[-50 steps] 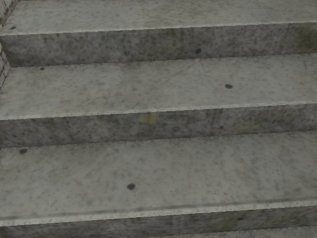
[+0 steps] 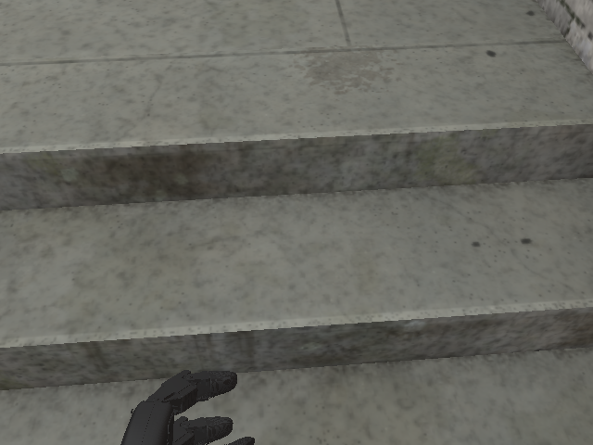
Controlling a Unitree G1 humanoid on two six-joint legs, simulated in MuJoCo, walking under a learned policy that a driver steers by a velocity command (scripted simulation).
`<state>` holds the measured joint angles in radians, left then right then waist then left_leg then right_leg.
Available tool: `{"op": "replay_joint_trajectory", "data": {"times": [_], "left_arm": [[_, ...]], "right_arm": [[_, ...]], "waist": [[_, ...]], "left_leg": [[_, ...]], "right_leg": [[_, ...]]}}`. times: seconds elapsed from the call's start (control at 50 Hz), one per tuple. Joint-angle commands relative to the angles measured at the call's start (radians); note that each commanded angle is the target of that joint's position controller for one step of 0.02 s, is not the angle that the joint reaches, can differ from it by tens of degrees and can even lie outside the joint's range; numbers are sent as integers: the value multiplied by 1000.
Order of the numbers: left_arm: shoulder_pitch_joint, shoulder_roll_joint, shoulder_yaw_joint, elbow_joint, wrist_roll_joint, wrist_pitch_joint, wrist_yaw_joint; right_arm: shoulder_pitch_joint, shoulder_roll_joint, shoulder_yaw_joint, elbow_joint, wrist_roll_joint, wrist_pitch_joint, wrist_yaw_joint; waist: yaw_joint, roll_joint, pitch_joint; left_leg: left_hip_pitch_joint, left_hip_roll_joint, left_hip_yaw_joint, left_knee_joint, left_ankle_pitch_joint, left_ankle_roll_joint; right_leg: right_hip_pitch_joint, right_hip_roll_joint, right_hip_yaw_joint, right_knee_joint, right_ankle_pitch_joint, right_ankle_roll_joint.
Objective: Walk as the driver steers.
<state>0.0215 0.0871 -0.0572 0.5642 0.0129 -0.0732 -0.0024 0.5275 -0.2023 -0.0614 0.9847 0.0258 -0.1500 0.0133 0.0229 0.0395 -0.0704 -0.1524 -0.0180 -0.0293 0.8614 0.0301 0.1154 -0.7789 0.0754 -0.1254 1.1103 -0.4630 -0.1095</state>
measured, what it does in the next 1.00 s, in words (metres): climbs: left foot 0.15 m higher, then right foot 0.15 m higher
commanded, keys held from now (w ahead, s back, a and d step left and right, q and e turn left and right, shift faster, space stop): w+shift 0.62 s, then shift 0.38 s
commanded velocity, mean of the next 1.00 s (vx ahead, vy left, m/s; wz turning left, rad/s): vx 0.81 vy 0.00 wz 0.00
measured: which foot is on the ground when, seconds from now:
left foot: up 0.00-0.32, down 0.34-0.70, up 0.72-1.00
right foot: down 0.00-0.34, up 0.36-0.68, down 0.70-1.00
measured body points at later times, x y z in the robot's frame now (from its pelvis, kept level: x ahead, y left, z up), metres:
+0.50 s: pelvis +0.44 +0.03 +0.22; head +0.42 +0.03 +0.67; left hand +0.60 +0.26 +0.14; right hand +0.50 -0.22 +0.08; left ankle +0.41 +0.10 -0.49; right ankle +0.37 -0.10 -0.19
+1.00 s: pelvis +0.79 +0.03 +0.41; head +0.83 +0.03 +0.86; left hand +0.72 +0.27 +0.27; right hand +1.07 -0.13 +0.38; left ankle +0.91 +0.14 -0.08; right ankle +0.75 -0.05 -0.34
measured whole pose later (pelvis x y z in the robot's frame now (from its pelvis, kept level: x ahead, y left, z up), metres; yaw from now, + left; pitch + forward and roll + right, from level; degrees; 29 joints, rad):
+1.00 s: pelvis +0.79 +0.03 +0.41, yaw +0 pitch +3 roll +0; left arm 0.50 0.19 0.03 1.02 0.02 -0.11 0.01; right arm -0.05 -0.08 0.03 0.48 -0.04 -0.04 -0.03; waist 0.02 0.01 0.01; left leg -1.21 0.00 0.03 1.81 -0.45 0.09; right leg -0.15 0.05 -0.04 0.34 -0.24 -0.06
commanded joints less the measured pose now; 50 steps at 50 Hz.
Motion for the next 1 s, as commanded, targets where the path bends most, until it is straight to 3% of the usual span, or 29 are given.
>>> {"op": "replay_joint_trajectory", "data": {"times": [0.02,0.06,0.1,0.16,0.2,0.24,0.28,0.3,0.34,0.36,0.38,0.42,0.46,0.5,0.54,0.58,0.6,0.62,0.66,0.68,0.7,0.72,0.74,0.76,0.8,0.84,0.92,0.96,1.0], "left_arm": [[275,284,154,113,21,10,4],[361,123,115,278,20,-26,-8],[457,46,94,386,31,-50,-5],[408,76,76,425,27,-72,-22],[437,127,71,461,-8,-76,-14],[390,147,69,438,-49,-60,20],[429,332,110,360,-91,-104,23],[386,468,162,326,-80,-120,17],[304,441,201,263,-30,-125,-8],[253,231,168,198,-16,-134,-37],[404,127,148,129,-1,-119,-37],[228,32,107,18,41,-96,-23],[86,-71,46,-47,54,-56,-2],[66,-88,18,-74,16,-16,0],[-47,-55,10,-124,0,5,17],[-140,-40,-16,-203,1,8,36],[-98,-7,-25,-194,-4,5,27],[0,58,1,-98,-1,0,5],[208,100,35,-53,-32,2,17],[362,136,64,-3,-30,6,18],[356,193,81,20,-3,2,11],[328,319,126,63,31,-2,14],[345,324,142,99,24,5,18],[278,291,148,109,2,1,13],[307,161,118,239,-11,-17,14],[383,47,92,330,6,-25,9],[369,120,88,363,23,-60,-6],[396,167,94,393,2,-66,4],[409,186,96,379,-4,-44,25]], "right_arm": [[-194,-3,-7,-343,-62,-41,25],[-389,152,60,-457,-105,-11,17],[-435,198,93,-472,-83,32,3],[-566,184,117,-557,-38,75,-28],[-709,179,147,-652,-45,80,-46],[-642,108,150,-629,-31,77,-32],[-432,48,105,-505,-14,69,-25],[-301,1,75,-488,-25,83,-35],[-168,-135,15,-445,-42,82,-32],[-119,-246,-24,-352,-60,71,-22],[-216,-222,-38,-331,-64,74,-12],[-252,-57,-3,-222,-42,63,-1],[-96,35,16,-66,-66,38,5],[-132,91,42,-21,-69,23,9],[-158,43,45,-7,-69,11,10],[-86,12,56,51,-19,5,1],[-140,-33,46,18,-5,16,-21],[-167,-37,52,-35,43,4,-30],[-105,-321,-29,-82,50,-37,-38],[-175,-383,-64,-115,47,-41,-38],[-191,-343,-72,-149,16,-41,-20],[-118,-164,-52,-179,-1,-46,-1],[-11,-91,-40,-212,-2,-32,12],[-72,-54,-28,-270,-32,-18,9],[-283,50,14,-381,-90,15,-4],[-277,113,52,-398,-79,60,-6],[-429,109,76,-493,-62,97,-40],[-529,123,96,-580,-66,106,-55],[-546,132,116,-605,-68,119,-40]], "waist": [[54,-142,-294],[11,12,-2],[2,-4,113],[-88,-42,216],[-112,-57,246],[-136,11,168],[-179,-8,-193],[-251,-161,-275],[-318,-176,-350],[-250,169,-280],[-118,204,-344],[-48,-41,-62],[-51,-45,101],[44,-40,197],[64,-34,240],[89,-7,252],[120,-36,170],[126,-141,-2],[197,29,-226],[273,98,-308],[259,56,-321],[150,-238,-284],[112,-275,-445],[53,-78,-388],[10,39,-41],[-31,-8,48],[-83,-43,138],[-97,-91,145],[-83,-87,37]], "left_leg": [[-735,-138,-184,1246,-139,-6],[-1013,-79,-145,1430,-253,63],[-1173,-68,-128,1543,-379,91],[-1143,-42,-18,1360,-525,50],[-1148,54,57,1141,-565,44],[-518,62,213,605,-387,18],[33,-77,263,530,-249,11],[-48,-50,218,388,-364,19],[35,-58,42,24,-494,65],[142,156,-411,-286,-282,165],[215,317,-865,-485,-244,223],[69,283,-674,-486,-545,192],[34,206,-346,-465,-354,110],[-179,173,-147,-570,-289,35],[-346,163,-56,-707,-243,18],[-342,147,23,-823,-61,11],[-505,116,100,-955,68,43],[-576,58,135,-877,633,55],[-237,170,69,-569,1352,76],[1,230,23,-346,1504,55],[85,174,27,-58,1355,15],[-201,-63,31,507,7,-68],[-450,-190,-171,1026,-261,-94],[-586,-139,-179,1180,-237,-88],[-893,-77,-141,1204,-333,-31],[-991,-72,-114,1281,-408,-1],[-972,-31,56,1122,-514,-38],[-1033,37,69,1014,-521,-29],[-745,76,132,670,-408,-14]], "right_leg": [[843,-340,1032,-760,7,-273],[687,-294,754,-741,-4,-186],[619,-253,479,-728,145,-106],[344,-234,300,-916,270,-56],[314,-223,227,-1065,191,-37],[64,-131,75,-1224,566,-72],[195,-183,95,-970,1685,-106],[491,-265,128,-757,1978,-105],[620,-239,185,-169,1924,-60],[290,28,215,362,544,3],[18,97,370,810,353,8],[-295,21,279,1064,306,-35],[-557,20,274,1284,125,-88],[-535,-1,264,1115,50,-82],[-477,-5,175,988,-7,-48],[-441,-94,69,765,-53,-51],[-30,-116,-28,443,67,-37],[425,-25,-111,321,245,-30],[623,21,-77,128,197,-16],[594,-1,-24,-56,221,-30],[605,28,40,-304,231,-53],[782,-228,443,-456,989,-211],[924,-408,887,-591,1351,-334],[869,-394,854,-612,1027,-325],[730,-297,610,-613,610,-208],[655,-249,401,-662,627,-113],[426,-247,254,-858,821,-95],[458,-228,223,-905,763,-70],[455,-179,138,-1010,905,-62]]}}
